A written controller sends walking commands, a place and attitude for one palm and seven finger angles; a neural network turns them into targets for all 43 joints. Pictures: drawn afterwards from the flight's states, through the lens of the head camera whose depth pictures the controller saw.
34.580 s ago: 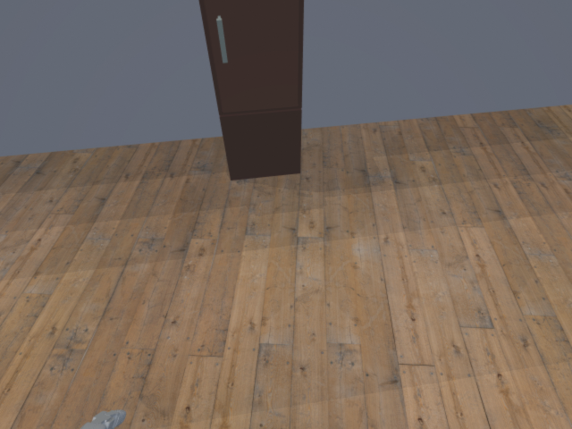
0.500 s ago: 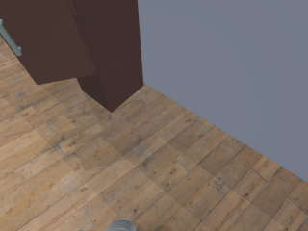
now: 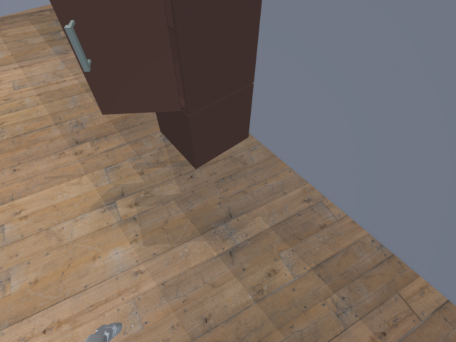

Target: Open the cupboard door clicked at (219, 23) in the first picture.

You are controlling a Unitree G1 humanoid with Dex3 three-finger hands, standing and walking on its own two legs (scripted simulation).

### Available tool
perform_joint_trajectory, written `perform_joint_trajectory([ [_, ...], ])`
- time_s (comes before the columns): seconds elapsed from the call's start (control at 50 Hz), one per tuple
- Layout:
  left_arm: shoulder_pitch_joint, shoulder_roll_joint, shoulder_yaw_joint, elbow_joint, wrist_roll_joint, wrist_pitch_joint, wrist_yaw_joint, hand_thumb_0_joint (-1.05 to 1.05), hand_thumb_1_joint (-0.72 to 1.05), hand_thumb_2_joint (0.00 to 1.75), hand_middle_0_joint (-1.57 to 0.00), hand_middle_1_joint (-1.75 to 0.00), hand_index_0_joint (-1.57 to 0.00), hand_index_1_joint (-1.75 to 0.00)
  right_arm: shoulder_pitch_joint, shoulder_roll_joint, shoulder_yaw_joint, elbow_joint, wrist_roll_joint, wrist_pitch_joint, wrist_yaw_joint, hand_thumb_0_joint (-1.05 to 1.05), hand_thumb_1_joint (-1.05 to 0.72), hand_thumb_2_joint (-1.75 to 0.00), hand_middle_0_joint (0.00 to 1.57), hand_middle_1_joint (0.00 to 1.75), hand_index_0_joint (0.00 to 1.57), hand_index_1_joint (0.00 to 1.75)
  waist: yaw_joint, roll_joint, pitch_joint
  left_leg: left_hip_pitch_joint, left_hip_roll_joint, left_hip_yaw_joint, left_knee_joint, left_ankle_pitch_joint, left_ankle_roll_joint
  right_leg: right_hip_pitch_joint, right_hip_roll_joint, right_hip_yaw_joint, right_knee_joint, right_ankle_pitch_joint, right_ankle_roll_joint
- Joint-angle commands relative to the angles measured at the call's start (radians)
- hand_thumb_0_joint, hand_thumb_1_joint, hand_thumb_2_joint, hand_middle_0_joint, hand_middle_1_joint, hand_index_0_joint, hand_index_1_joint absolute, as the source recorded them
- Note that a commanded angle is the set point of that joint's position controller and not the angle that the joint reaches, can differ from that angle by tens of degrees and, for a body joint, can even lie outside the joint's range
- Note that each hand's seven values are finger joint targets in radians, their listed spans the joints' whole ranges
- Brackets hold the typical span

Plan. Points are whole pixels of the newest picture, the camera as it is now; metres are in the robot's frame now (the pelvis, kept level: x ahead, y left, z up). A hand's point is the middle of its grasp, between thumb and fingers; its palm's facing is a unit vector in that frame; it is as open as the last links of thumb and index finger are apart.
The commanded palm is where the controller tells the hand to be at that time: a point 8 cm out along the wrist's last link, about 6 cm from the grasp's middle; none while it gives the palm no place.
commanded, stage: turn to face it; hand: left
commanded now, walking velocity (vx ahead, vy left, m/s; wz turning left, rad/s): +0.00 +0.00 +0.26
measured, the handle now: (79, 46) +0.96 +0.55 -0.02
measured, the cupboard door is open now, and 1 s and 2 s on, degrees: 56 56 56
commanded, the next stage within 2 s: take the last steps up to it in 0.06 s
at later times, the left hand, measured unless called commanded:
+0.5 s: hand out of the picture -0.03 +0.23 -0.18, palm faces +0.25 -0.94 -0.21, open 7.4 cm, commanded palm none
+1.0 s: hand (121, 278) +0.25 +0.25 -0.15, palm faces +0.25 -0.95 -0.20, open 7.4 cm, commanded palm none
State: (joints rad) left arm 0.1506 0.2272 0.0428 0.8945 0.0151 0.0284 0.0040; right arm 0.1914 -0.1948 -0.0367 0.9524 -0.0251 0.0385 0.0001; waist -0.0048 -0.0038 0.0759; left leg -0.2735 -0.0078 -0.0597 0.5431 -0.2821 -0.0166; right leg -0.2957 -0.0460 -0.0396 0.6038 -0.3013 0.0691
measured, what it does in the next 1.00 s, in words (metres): walks ahead: right foot, then left foot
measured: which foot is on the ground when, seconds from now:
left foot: down 0.00-0.02, up 0.04-0.42, down 0.44-0.90, up 0.92-1.00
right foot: up 0.00-0.00, down 0.02-0.44, up 0.46-0.86, down 0.88-1.00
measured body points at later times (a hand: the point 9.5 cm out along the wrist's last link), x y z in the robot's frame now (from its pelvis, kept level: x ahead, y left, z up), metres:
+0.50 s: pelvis +0.03 +0.04 +0.00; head +0.05 +0.06 +0.44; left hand -0.04 +0.28 -0.17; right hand +0.15 -0.19 -0.14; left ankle -0.01 +0.12 -0.73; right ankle +0.00 -0.11 -0.70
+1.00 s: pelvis +0.19 +0.06 -0.01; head +0.22 +0.04 +0.44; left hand +0.24 +0.30 -0.14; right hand +0.17 -0.17 -0.17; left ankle +0.06 +0.15 -0.65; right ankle +0.25 +0.00 -0.73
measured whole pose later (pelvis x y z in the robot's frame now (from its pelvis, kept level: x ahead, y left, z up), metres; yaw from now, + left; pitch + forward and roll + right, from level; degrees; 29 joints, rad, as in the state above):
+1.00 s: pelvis +0.19 +0.06 -0.01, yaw +14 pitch -2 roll +1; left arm 0.14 0.13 0.03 0.96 0.02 -0.06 0.00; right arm 0.39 -0.16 -0.04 1.15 -0.02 0.00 0.00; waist -0.03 0.03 0.09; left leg -0.30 -0.02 0.03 1.13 -0.41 0.03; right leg -0.31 -0.04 -0.16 0.61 -0.27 -0.07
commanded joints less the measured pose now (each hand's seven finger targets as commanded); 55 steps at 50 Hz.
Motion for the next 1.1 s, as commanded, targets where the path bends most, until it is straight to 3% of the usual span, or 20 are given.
perform_joint_trajectory([
  [0.0, 0.179, 0.247, 0.056, -0.018, 0.015, -0.042, 0.023, 0.0, 0.9, 0.9, -0.2, -0.3, -0.2, -0.3, -0.037, -0.109, -0.043, -0.109, 0.022, -0.016, -0.006, 0.0, -0.9, -0.9, 0.2, 0.3, 0.2, 0.3, 0.069, -0.291, -0.158, -0.23, -0.042, 0.039, 0.385, -0.348, -0.011, 0.267, -0.434, 0.373, -0.302, 0.446, -0.208],
  [0.02, 0.149, 0.223, 0.042, -0.027, 0.011, -0.04, 0.025, 0.0, 0.9, 0.9, -0.2, -0.3, -0.2, -0.3, -0.03, -0.12, -0.046, -0.097, 0.019, -0.003, -0.005, 0.0, -0.9, -0.9, 0.2, 0.3, 0.2, 0.3, 0.055, -0.203, -0.131, -0.211, -0.01, -0.011, 0.508, -0.336, -0.002, 0.166, -0.423, 0.311, -0.312, 0.354, -0.251],
  [0.06, 0.048, 0.152, 0.034, -0.042, 0.007, -0.036, 0.027, 0.0, 0.9, 0.9, -0.2, -0.3, -0.2, -0.3, -0.023, -0.125, -0.056, -0.049, 0.009, 0.015, 0.001, 0.0, -0.9, -0.9, 0.2, 0.3, 0.2, 0.3, 0.012, -0.223, -0.031, -0.247, 0.014, 0.0, 0.645, -0.207, -0.015, 0.081, -0.306, 0.231, -0.335, 0.245, -0.221],
  [0.14, 0.074, 0.116, 0.029, -0.029, 0.009, -0.047, 0.029, 0.0, 0.9, 0.9, -0.2, -0.3, -0.2, -0.3, -0.018, -0.079, -0.042, -0.025, 0.014, 0.008, 0.008, 0.0, -0.9, -0.9, 0.2, 0.3, 0.2, 0.3, 0.01, -0.188, -0.06, -0.215, 0.021, 0.055, 0.506, -0.156, -0.035, 0.158, -0.249, 0.063, -0.279, 0.462, -0.193],
  [0.3, 0.186, 0.176, 0.065, 0.048, 0.02, -0.064, 0.012, 0.0, 0.9, 0.9, -0.2, -0.3, -0.2, -0.3, -0.092, -0.072, -0.032, -0.047, 0.009, -0.023, 0.031, 0.0, -0.9, -0.9, 0.2, 0.3, 0.2, 0.3, 0.076, -0.187, -0.049, -0.181, 0.042, 0.12, 0.187, -0.193, -0.018, 0.239, -0.356, 0.137, -0.342, 0.034, -0.218],
  [0.38, 0.104, 0.164, 0.066, 0.044, 0.007, -0.052, -0.003, 0.0, 0.9, 0.9, -0.2, -0.3, -0.2, -0.3, 0.093, -0.104, -0.032, 0.01, 0.007, -0.045, 0.022, 0.0, -0.9, -0.9, 0.2, 0.3, 0.2, 0.3, -0.029, -0.06, -0.083, 0.221, 0.002, 0.154, -0.139, -0.027, 0.009, -0.028, -0.248, -0.025, -0.155, -0.109, -0.116],
  [0.42, 0.015, 0.051, 0.037, -0.025, 0.003, -0.045, -0.015, 0.0, 0.9, 0.9, -0.2, -0.3, -0.2, -0.3, 0.277, -0.259, -0.07, 0.041, -0.011, -0.049, -0.001, 0.0, -0.9, -0.9, 0.2, 0.3, 0.2, 0.3, -0.117, 0.376, -0.084, 0.369, 0.36, -0.38, -0.337, -0.149, 0.199, -0.396, -0.026, -0.148, 0.367, -0.332, -0.028],
  [0.44, -0.058, 0.069, 0.034, -0.043, 0.008, -0.047, -0.015, 0.0, 0.9, 0.9, -0.2, -0.3, -0.2, -0.3, 0.285, -0.254, -0.063, 0.051, -0.006, -0.045, -0.012, 0.0, -0.9, -0.9, 0.2, 0.3, 0.2, 0.3, -0.116, 0.234, -0.051, 0.317, 0.396, -0.369, -0.346, -0.116, 0.264, -0.445, -0.058, -0.038, 0.489, -0.313, -0.055],
  [0.46, -0.061, 0.067, 0.035, -0.032, 0.013, -0.05, -0.017, 0.0, 0.9, 0.9, -0.2, -0.3, -0.2, -0.3, 0.25, -0.206, -0.046, 0.04, -0.006, -0.055, -0.015, 0.0, -0.9, -0.9, 0.2, 0.3, 0.2, 0.3, -0.09, 0.164, -0.04, 0.286, 0.353, -0.338, -0.344, -0.087, 0.261, -0.453, -0.08, -0.006, 0.539, -0.231, -0.066],
  [0.54, 0.028, 0.054, 0.027, 0.041, 0.012, -0.048, -0.026, 0.0, 0.9, 0.9, -0.2, -0.3, -0.2, -0.3, 0.174, -0.135, -0.016, 0.028, 0.001, -0.095, -0.026, 0.0, -0.9, -0.9, 0.2, 0.3, 0.2, 0.3, -0.01, 0.071, -0.028, 0.267, 0.25, -0.132, -0.318, 0.339, 0.214, -0.391, -0.087, 0.003, 0.555, -0.035, -0.053],
  [0.6, 0.04, 0.045, 0.017, 0.052, 0.009, -0.046, -0.022, 0.0, 0.9, 0.9, -0.2, -0.3, -0.2, -0.3, 0.207, -0.127, -0.01, 0.056, 0.007, -0.105, -0.026, 0.0, -0.9, -0.9, 0.2, 0.3, 0.2, 0.3, 0.002, 0.082, -0.04, 0.3, 0.216, -0.047, -0.305, 0.533, 0.213, -0.366, -0.071, -0.024, 0.478, 0.003, -0.047],
  [0.76, -0.109, 0.011, 0.002, -0.004, 0.005, -0.053, -0.021, 0.0, 0.9, 0.9, -0.2, -0.3, -0.2, -0.3, 0.298, -0.103, -0.002, 0.134, -0.002, -0.101, -0.026, 0.0, -0.9, -0.9, 0.2, 0.3, 0.2, 0.3, -0.026, 0.087, 0.028, 0.262, 0.218, -0.012, -0.284, 0.564, 0.206, -0.21, -0.027, -0.075, 0.125, 0.034, -0.078],
  [0.82, 0.052, 0.032, 0.019, 0.034, 0.007, -0.062, -0.018, 0.0, 0.9, 0.9, -0.2, -0.3, -0.2, -0.3, 0.276, -0.11, -0.004, 0.15, 0.003, -0.097, -0.027, 0.0, -0.9, -0.9, 0.2, 0.3, 0.2, 0.3, 0.06, 0.047, -0.008, 0.177, 0.184, 0.021, -0.115, 0.631, 0.169, 0.053, 0.021, -0.092, 0.013, 0.08, -0.104],
  [0.84, 0.187, 0.067, 0.034, 0.075, 0.009, -0.071, -0.015, 0.0, 0.9, 0.9, -0.2, -0.3, -0.2, -0.3, 0.253, -0.11, -0.007, 0.144, 0.011, -0.101, -0.025, 0.0, -0.9, -0.9, 0.2, 0.3, 0.2, 0.3, 0.122, 0.0, -0.058, 0.077, 0.139, 0.047, 0.046, 0.578, 0.136, 0.26, 0.0, -0.054, -0.048, 0.128, -0.119],
  [0.86, 0.333, 0.146, 0.057, 0.112, 0.016, -0.083, -0.006, 0.0, 0.9, 0.9, -0.2, -0.3, -0.2, -0.3, 0.26, -0.087, -0.01, 0.127, 0.024, -0.106, -0.019, 0.0, -0.9, -0.9, 0.2, 0.3, 0.2, 0.3, 0.169, -0.157, -0.152, -0.121, 0.04, 0.106, 0.307, 0.319, 0.088, 0.496, -0.205, 0.218, -0.13, 0.079, -0.199],
  [0.88, 0.387, 0.212, 0.072, 0.13, 0.007, -0.08, -0.001, 0.0, 0.9, 0.9, -0.2, -0.3, -0.2, -0.3, 0.292, -0.065, -0.013, 0.106, 0.024, -0.105, -0.02, 0.0, -0.9, -0.9, 0.2, 0.3, 0.2, 0.3, 0.143, -0.295, -0.223, -0.261, -0.067, 0.105, 0.622, -0.27, 0.048, 0.55, -0.464, 0.596, -0.309, 0.123, -0.308],
  [0.9, 0.318, 0.193, 0.07, 0.102, -0.004, -0.073, 0.01, 0.0, 0.9, 0.9, -0.2, -0.3, -0.2, -0.3, 0.238, -0.099, -0.021, 0.089, 0.016, -0.091, -0.017, 0.0, -0.9, -0.9, 0.2, 0.3, 0.2, 0.3, 0.121, -0.137, -0.115, -0.321, 0.003, 0.014, 0.735, -0.26, 0.051, 0.429, -0.488, 0.614, -0.378, 0.016, -0.332],
  [0.94, 0.163, 0.086, 0.04, 0.074, -0.003, -0.077, 0.015, 0.0, 0.9, 0.9, -0.2, -0.3, -0.2, -0.3, 0.14, -0.048, -0.022, 0.095, 0.007, -0.073, -0.006, 0.0, -0.9, -0.9, 0.2, 0.3, 0.2, 0.3, 0.06, -0.09, 0.052, -0.313, 0.085, -0.01, 0.719, -0.078, 0.044, 0.094, -0.386, 0.414, -0.439, -0.149, -0.253],
  [0.98, 0.118, 0.019, 0.021, 0.07, -0.002, -0.091, 0.009, 0.0, 0.9, 0.9, -0.2, -0.3, -0.2, -0.3, 0.192, 0.0, -0.015, 0.116, -0.003, -0.047, 0.005, 0.0, -0.9, -0.9, 0.2, 0.3, 0.2, 0.3, 0.008, -0.133, 0.046, -0.234, 0.103, 0.02, 0.658, 0.029, 0.019, -0.031, -0.293, 0.206, -0.467, -0.083, -0.192],
  [1.08, 0.193, 0.019, 0.032, 0.114, 0.0, -0.118, 0.006, 0.0, 0.9, 0.9, -0.2, -0.3, -0.2, -0.3, 0.179, 0.017, -0.02, 0.108, -0.008, -0.036, 0.019, 0.0, -0.9, -0.9, 0.2, 0.3, 0.2, 0.3, 0.008, -0.083, -0.04, -0.287, 0.117, 0.073, 0.484, 0.133, -0.023, 0.1, -0.247, 0.085, -0.466, 0.109, -0.193],
])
